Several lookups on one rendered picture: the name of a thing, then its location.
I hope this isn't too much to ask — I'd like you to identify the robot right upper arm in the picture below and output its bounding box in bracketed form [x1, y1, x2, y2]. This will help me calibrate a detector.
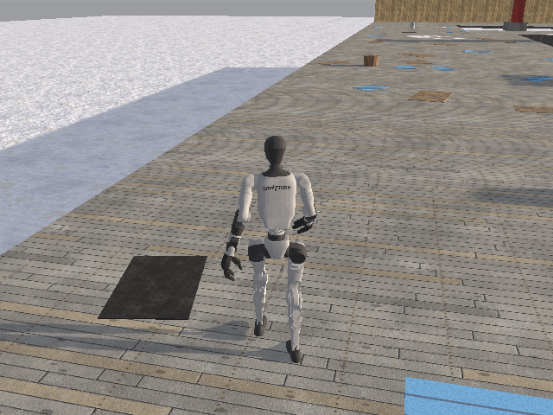
[293, 173, 316, 217]

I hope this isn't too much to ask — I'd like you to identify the robot right forearm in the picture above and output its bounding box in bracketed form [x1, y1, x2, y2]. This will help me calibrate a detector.
[303, 205, 317, 226]

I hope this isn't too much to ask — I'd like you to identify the robot left shin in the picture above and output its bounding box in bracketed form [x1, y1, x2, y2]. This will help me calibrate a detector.
[253, 273, 266, 325]

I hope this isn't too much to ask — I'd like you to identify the robot left upper arm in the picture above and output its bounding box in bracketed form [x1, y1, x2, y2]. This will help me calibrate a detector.
[237, 174, 258, 223]

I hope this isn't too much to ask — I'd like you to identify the left robot foot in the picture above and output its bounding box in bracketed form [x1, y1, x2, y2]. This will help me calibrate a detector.
[254, 316, 267, 336]

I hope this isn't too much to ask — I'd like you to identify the robot right hand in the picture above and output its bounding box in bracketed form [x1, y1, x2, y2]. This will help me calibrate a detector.
[292, 216, 313, 233]

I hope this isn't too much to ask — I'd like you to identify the robot left hand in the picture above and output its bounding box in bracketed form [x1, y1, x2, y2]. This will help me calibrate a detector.
[221, 254, 242, 281]

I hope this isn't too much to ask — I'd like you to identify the robot left forearm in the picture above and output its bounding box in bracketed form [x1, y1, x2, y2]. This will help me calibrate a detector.
[225, 210, 245, 256]

